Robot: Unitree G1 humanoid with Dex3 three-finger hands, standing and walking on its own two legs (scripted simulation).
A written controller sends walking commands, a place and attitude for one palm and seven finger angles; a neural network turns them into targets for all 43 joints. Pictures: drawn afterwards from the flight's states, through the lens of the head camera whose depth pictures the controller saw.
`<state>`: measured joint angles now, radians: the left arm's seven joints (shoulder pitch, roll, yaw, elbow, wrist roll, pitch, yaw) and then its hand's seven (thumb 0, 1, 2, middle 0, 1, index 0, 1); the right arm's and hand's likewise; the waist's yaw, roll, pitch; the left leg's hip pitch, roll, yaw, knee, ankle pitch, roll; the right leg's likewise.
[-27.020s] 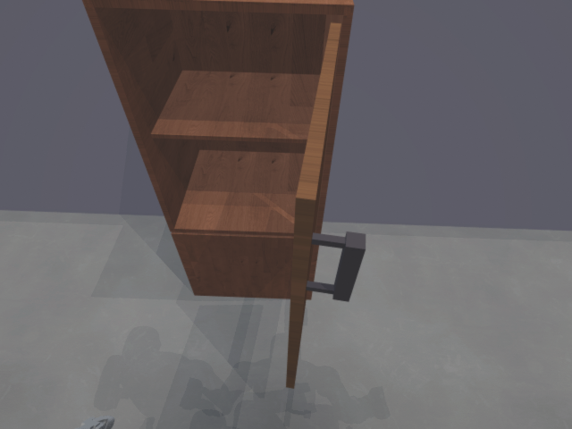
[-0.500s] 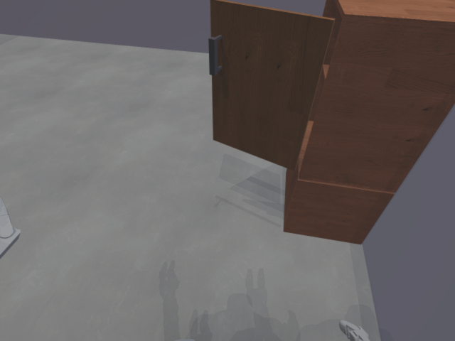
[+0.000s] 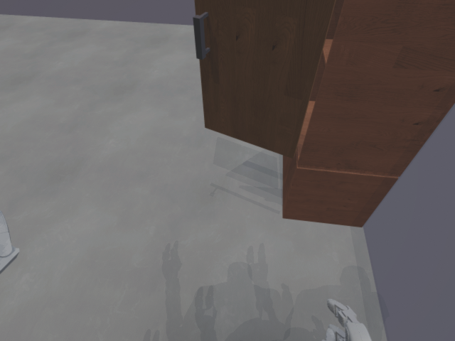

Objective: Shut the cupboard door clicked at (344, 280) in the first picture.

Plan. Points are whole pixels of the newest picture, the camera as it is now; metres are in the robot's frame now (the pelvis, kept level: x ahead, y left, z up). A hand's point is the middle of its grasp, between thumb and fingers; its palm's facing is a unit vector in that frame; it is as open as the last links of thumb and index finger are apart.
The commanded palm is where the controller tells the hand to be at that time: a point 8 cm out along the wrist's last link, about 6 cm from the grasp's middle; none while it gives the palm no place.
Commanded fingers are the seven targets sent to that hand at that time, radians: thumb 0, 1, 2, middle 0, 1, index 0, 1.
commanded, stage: stop stepping back and stand still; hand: left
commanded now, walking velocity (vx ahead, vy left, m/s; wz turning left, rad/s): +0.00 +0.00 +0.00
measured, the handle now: (203, 35) +0.97 +0.11 +0.09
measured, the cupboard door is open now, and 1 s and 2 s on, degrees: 70 70 70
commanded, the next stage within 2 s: let the arm hang, fingers relaxed in 0.30 s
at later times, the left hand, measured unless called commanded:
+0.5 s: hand (43, 279) +0.20 +0.29 +0.05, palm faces +0.23 -0.85 -0.48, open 7.4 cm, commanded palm none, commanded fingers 0.00 0.90 0.90 -0.20 -0.30 -0.20 -0.30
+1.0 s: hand out of the picture -0.09 +0.23 -0.16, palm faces +0.02 -0.97 -0.22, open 7.3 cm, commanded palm none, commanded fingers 0.00 0.90 0.90 -0.20 -0.30 -0.20 -0.30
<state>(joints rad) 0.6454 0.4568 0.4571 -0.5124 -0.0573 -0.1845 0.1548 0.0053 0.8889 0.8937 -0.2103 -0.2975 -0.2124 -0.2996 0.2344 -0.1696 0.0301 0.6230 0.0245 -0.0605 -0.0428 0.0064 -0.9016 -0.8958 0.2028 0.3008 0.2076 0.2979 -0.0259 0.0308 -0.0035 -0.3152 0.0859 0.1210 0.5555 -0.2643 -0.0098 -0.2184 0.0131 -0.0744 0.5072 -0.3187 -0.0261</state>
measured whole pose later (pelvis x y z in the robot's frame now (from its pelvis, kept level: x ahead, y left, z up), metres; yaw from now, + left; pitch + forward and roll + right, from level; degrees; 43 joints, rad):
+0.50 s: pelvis -0.01 +0.03 +0.00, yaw +1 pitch +2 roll -1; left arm 0.36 0.39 0.21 0.01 0.00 -0.05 0.05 0.00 0.90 0.89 -0.20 -0.30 -0.20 -0.30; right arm 0.16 -0.30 0.00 0.68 0.01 -0.05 0.01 0.00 -0.90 -0.90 0.20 0.30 0.20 0.30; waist 0.01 0.07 -0.06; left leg -0.35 0.04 0.13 0.58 -0.27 0.04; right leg -0.25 -0.04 -0.07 0.54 -0.32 0.02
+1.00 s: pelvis -0.04 +0.04 +0.01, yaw +0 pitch -1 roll -1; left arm 0.39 0.18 0.01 1.10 0.02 0.03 0.02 0.00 0.93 0.89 -0.20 -0.30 -0.20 -0.30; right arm 0.33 -0.19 -0.01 1.06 -0.01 0.04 -0.01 0.00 -0.91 -0.90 0.20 0.30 0.20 0.30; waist -0.01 0.02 0.04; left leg -0.25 0.01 0.15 0.43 -0.16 0.06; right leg -0.17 -0.05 -0.06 0.42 -0.22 0.03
